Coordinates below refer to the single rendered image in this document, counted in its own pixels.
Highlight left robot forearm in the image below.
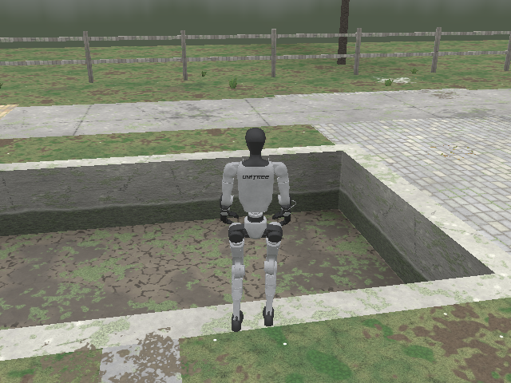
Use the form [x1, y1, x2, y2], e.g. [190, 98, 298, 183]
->
[220, 194, 231, 215]

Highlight robot right upper arm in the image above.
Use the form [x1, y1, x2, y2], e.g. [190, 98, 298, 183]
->
[272, 162, 290, 205]

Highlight right robot forearm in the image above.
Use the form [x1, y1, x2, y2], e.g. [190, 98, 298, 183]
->
[280, 194, 291, 216]

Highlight right robot foot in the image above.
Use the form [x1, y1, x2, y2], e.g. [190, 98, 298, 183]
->
[263, 306, 274, 326]

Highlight humanoid robot torso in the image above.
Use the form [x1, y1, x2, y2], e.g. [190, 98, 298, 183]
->
[237, 158, 275, 239]

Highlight left robot hand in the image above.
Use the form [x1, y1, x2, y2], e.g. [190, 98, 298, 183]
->
[220, 211, 239, 224]

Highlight robot left upper arm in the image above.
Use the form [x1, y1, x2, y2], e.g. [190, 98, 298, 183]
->
[221, 162, 239, 206]

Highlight right robot hand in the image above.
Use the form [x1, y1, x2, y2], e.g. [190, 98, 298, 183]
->
[272, 211, 291, 226]

